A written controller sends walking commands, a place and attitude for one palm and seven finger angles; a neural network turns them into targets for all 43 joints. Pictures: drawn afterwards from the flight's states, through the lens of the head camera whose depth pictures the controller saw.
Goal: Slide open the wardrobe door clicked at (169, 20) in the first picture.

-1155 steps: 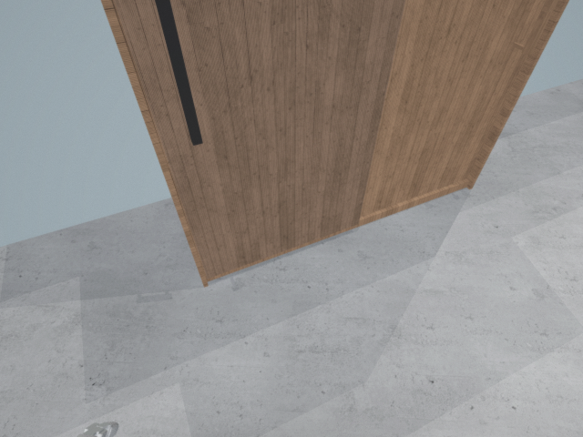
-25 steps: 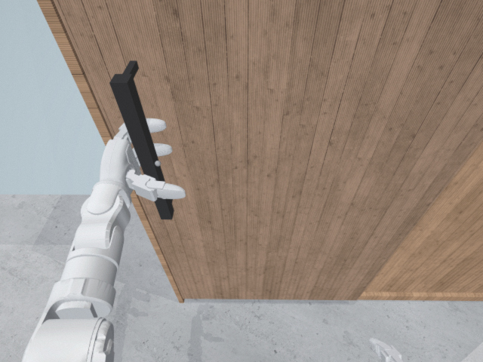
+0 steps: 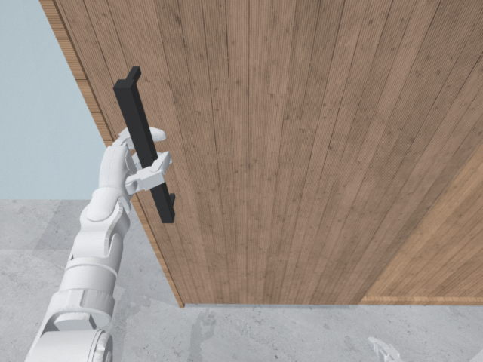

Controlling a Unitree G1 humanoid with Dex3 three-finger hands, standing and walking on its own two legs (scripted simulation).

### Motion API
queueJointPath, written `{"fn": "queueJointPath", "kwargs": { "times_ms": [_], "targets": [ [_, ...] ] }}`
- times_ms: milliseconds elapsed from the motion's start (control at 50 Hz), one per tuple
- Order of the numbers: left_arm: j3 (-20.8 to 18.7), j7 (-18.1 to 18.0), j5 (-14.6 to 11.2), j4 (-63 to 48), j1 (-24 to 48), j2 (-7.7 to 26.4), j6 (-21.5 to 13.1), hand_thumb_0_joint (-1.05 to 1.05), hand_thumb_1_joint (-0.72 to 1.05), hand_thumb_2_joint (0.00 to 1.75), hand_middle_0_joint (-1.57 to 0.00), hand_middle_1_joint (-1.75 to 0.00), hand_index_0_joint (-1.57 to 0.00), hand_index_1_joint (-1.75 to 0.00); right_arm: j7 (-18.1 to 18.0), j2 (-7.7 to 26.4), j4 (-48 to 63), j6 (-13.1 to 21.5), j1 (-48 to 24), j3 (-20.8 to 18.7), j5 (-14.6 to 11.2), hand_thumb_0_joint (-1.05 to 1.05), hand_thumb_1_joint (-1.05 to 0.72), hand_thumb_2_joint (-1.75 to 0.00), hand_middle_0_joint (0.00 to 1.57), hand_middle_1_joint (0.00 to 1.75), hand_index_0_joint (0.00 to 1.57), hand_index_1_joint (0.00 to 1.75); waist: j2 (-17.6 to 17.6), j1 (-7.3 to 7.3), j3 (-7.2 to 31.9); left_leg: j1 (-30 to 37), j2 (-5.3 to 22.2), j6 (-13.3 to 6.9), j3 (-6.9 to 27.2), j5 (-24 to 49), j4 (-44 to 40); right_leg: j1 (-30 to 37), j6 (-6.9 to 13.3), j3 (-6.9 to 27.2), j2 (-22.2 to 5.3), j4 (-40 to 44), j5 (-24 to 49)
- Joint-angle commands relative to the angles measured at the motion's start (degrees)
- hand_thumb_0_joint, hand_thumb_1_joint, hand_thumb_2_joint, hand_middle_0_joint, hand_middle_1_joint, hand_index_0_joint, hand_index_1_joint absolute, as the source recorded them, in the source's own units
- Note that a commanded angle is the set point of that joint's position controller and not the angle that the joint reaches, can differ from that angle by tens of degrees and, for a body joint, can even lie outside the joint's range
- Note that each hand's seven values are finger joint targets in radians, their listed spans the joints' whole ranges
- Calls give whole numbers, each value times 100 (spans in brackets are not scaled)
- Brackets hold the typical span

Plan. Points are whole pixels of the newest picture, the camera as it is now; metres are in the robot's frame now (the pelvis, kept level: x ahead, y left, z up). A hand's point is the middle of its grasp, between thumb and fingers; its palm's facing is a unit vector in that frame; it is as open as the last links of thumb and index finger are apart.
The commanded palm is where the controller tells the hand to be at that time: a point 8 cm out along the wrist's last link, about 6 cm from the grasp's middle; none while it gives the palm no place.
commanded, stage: grip the handle and tug to test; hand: left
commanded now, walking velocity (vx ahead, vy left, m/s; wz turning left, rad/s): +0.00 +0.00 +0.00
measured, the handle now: (154, 157) +0.44 +0.18 +0.11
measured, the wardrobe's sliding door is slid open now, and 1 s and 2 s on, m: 0.00 0.00 0.07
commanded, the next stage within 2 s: tug the door sideways, standing still in 0.78 s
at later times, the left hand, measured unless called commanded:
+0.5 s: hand (157, 170) +0.39 +0.16 +0.14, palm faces +0.04 -1.00 -0.01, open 5.8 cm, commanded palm +0.35 +0.21 +0.14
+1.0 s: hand (157, 171) +0.38 +0.15 +0.14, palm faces +0.03 -1.00 -0.01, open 6.0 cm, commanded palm +0.36 +0.19 +0.14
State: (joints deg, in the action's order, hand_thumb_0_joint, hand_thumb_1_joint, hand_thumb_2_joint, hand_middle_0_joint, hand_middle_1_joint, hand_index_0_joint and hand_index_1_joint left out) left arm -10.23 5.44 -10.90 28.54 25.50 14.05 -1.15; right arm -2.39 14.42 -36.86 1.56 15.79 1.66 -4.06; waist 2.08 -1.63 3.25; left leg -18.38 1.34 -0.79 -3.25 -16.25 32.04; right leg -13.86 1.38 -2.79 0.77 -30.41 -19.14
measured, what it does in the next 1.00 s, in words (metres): stands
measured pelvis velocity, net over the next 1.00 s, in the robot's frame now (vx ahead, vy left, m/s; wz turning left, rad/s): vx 0.04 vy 0.00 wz -0.03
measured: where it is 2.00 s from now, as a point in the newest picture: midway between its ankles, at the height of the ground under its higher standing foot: outside the picture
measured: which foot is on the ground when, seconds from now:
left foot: down 0.00-1.00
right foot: down 0.00-1.00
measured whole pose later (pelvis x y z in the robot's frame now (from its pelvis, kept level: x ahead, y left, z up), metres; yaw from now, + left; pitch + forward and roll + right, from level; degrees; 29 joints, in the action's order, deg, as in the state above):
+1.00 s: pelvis +0.04 +0.00 +0.00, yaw -2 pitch +3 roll +0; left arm -11.3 4.5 -12.2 6.4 9.2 12.8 5.6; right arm -1.9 14.3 -33.8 2.2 14.9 0.6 -3.7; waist 2.1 -1.7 4.6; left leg -13.5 1.7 -0.3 -4.6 -18.1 28.5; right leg -9.7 1.3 -1.3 1.3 -27.1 -19.7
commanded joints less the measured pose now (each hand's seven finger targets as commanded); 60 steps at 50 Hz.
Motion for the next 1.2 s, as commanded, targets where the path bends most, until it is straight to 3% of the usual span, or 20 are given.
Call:
{"fn": "queueJointPath", "kwargs": {
  "times_ms": [0,160,340,380,400,480,520,560,580,640,700,720,800,840,860,880,980,1060,1080,1180],
  "targets": [
    [-99,32,-58,-1336,2440,842,-369,0,90,90,-45,-140,-45,-140,-81,704,765,252,-397,-272,-5,0,-90,-90,20,30,20,30,-184,-56,1273,1170,-73,-168,277,1647,-212,-191,-38,84,78,363,2178],
    [93,33,0,-1328,2806,729,-439,0,90,90,-45,-140,-45,-140,-88,695,717,272,-370,-272,7,0,-90,-90,20,30,20,30,-123,-106,1463,1304,-100,-163,327,1596,-193,-251,-24,90,71,347,2084],
    [-112,71,-38,-1212,2698,945,-532,0,90,90,-45,-140,-45,-140,-88,714,720,279,-381,-268,16,0,-90,-90,20,30,20,30,-242,-44,1509,1210,-127,-189,282,1581,-196,-101,-45,136,56,365,2216],
    [-252,85,-28,-1241,2398,1098,-563,0,90,90,-45,-140,-45,-140,-83,729,730,273,-387,-270,21,0,-90,-90,20,30,20,30,-170,41,1532,1170,-118,-178,287,1670,-200,47,-18,119,43,342,2276],
    [-195,105,-71,-1257,2179,940,-550,0,90,90,-45,-140,-45,-140,-65,693,783,289,-428,-258,13,0,-90,-90,20,30,20,30,-145,82,1518,1173,-127,-178,280,1702,-208,55,-18,117,52,332,2328],
    [-444,158,-122,-1500,1747,1180,-525,0,90,90,-45,-140,-45,-140,-58,730,846,297,-445,-279,27,0,-90,-90,20,30,20,30,-274,157,1595,1119,-124,-191,209,1928,-212,322,-46,137,29,318,2741],
    [-552,201,-176,-1661,1485,1221,-492,0,90,90,-45,-140,-45,-140,-50,708,918,304,-487,-277,15,0,-90,-90,20,30,20,30,-354,199,1603,1086,-129,-185,187,1960,-251,421,-57,139,37,312,2872],
    [-531,237,-212,-1765,1295,1158,-428,0,90,90,-45,-140,-45,-140,-46,678,968,300,-550,-264,-10,0,-90,-90,20,30,20,30,-147,206,1455,1064,-139,-175,125,1916,-272,394,-66,159,29,346,2898],
    [-582,226,-222,-1817,1166,1183,-425,0,90,90,-45,-140,-45,-140,-46,696,969,297,-537,-275,6,0,-90,-90,20,30,20,30,-291,221,1427,1058,-125,-186,140,1987,-266,458,-63,134,27,348,2943],
    [-750,230,-246,-2372,527,1253,-361,0,90,90,-45,-140,-45,-140,-14,664,1108,316,-579,-303,6,0,-90,-90,20,30,20,30,-97,348,1738,1201,-119,-162,101,2435,-274,700,-63,142,21,251,3442],
    [-556,206,-243,-2714,51,963,-249,0,90,90,-45,-140,-45,-140,20,626,1164,332,-621,-312,4,0,-90,-90,20,30,20,30,-92,321,1591,1297,-72,-155,82,2778,-264,660,-69,90,39,257,3632],
    [-689,183,-255,-2927,-149,1077,-217,0,90,90,-45,-140,-45,-140,28,636,1192,338,-608,-334,9,0,-90,-90,20,30,20,30,-143,365,1702,1350,-58,-148,96,2941,-252,721,-76,88,41,235,3751],
    [-643,129,-240,-3575,-794,971,-72,0,90,90,-45,-140,-45,-140,53,594,1276,351,-673,-341,24,0,-90,-90,20,30,20,30,8,398,1715,1532,-5,-136,56,3525,-241,823,-96,70,17,210,4130],
    [-593,125,-260,-3878,-995,898,40,0,90,90,-45,-140,-45,-140,55,586,1304,354,-673,-343,32,0,-90,-90,20,30,20,30,-103,375,1765,1611,17,-125,65,3775,-225,848,-124,56,10,202,4315],
    [-529,118,-255,-3998,-954,848,89,0,90,90,-45,-140,-45,-140,53,578,1300,360,-691,-348,36,0,-90,-90,20,30,20,30,-14,354,1748,1660,19,-118,51,3794,-224,813,-131,58,5,211,4326],
    [-660,69,-229,-3868,-658,1061,123,0,90,90,-45,-140,-45,-140,19,636,1215,334,-659,-341,46,0,-90,-90,20,30,20,30,-62,317,1590,1593,22,-117,60,3702,-222,767,-106,48,25,247,4185],
    [154,-97,-119,-3622,706,331,333,0,90,90,-45,-140,-45,-140,-59,607,989,330,-606,-336,77,0,-90,-90,20,30,20,30,82,-20,1347,1805,4,-119,154,3559,-105,209,-110,25,37,326,3768],
    [644,-188,2,-3482,965,-80,467,0,90,90,-45,-140,-45,-140,-51,581,914,277,-576,-337,107,0,-90,-90,20,30,20,30,4,-60,1653,1996,-15,-103,293,3645,-13,75,-97,-17,8,243,3651],
    [753,-209,52,-3473,1006,-132,444,0,90,90,-45,-140,-45,-140,-59,604,886,255,-584,-339,129,0,-90,-90,20,30,20,30,-175,-84,1664,1988,-6,-119,310,3640,-15,127,-93,-29,6,246,3667],
    [1260,-215,137,-3368,1343,-535,362,0,90,90,-45,-140,-45,-140,-48,563,880,203,-657,-313,155,0,-90,-90,20,30,20,30,-224,-125,1711,2070,-10,-130,421,3503,38,-32,-76,-55,-11,202,3406]
  ]
}}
